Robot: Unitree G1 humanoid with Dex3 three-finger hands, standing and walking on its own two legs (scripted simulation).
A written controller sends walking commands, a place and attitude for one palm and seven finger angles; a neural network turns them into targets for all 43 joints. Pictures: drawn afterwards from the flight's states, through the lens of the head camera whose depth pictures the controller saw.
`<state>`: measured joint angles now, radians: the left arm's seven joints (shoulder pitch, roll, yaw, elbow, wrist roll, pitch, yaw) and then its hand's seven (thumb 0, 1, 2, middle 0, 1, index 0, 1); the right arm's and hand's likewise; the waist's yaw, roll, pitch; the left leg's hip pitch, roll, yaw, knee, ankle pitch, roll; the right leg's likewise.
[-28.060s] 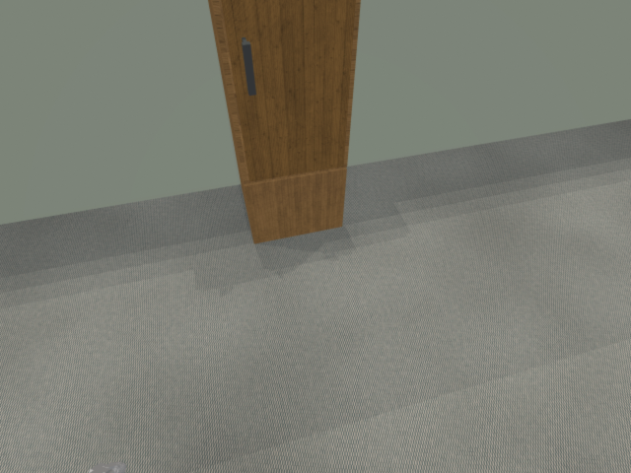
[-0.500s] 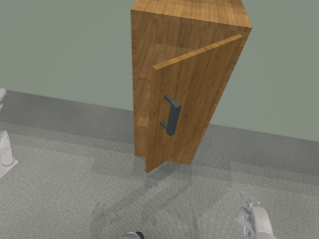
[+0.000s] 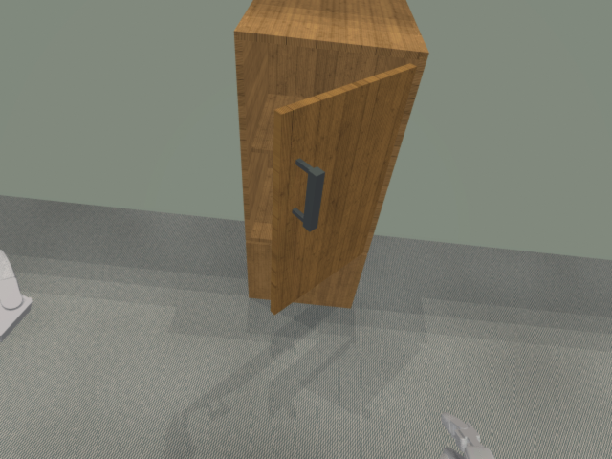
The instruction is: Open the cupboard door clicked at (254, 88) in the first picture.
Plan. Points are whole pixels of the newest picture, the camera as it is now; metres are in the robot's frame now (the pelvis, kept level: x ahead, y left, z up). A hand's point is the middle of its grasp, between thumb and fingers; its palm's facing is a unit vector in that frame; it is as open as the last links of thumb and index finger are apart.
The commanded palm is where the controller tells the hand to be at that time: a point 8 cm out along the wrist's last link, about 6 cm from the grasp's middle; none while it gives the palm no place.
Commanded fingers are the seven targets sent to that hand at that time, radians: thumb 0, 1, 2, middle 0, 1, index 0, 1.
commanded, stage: stop stepping back and stand still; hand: left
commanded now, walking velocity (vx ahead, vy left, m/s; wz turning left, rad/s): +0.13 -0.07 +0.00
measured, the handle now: (306, 195) +0.57 +0.01 +0.02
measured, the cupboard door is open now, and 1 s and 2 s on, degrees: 46 46 46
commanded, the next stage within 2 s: let the arm hang, fingers relaxed in 0.60 s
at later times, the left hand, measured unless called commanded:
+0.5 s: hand out of the picture +0.17 +0.28 +0.18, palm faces +0.48 -0.77 -0.43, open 7.4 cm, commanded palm +0.10 +0.32 +0.18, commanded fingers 0.00 0.90 0.90 -0.20 -0.30 -0.20 -0.30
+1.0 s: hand out of the picture +0.00 +0.21 -0.17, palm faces +0.08 -0.98 -0.18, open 7.1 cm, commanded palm none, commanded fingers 0.00 0.90 0.90 -0.20 -0.30 -0.20 -0.30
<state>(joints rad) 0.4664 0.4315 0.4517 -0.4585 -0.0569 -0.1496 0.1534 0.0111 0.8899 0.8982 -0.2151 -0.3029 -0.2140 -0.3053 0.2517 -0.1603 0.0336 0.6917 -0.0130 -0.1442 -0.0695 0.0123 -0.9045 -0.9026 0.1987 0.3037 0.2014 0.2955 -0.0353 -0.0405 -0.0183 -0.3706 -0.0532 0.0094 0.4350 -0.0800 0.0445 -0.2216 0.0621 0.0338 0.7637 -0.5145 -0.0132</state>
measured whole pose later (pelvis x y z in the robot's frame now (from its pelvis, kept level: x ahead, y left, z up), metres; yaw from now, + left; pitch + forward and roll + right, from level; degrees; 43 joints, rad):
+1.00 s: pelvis -0.05 +0.03 +0.00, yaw +4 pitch -1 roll +1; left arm 0.27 0.16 0.03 0.87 0.02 0.06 0.02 -0.01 0.96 0.90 -0.21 -0.30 -0.21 -0.30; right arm 0.19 -0.23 0.00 0.94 -0.03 0.02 -0.01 0.01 -0.91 -0.90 0.20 0.30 0.20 0.29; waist -0.01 -0.03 0.06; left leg -0.28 0.02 0.00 0.57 -0.28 -0.02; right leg -0.24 -0.04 -0.10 0.60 -0.34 -0.02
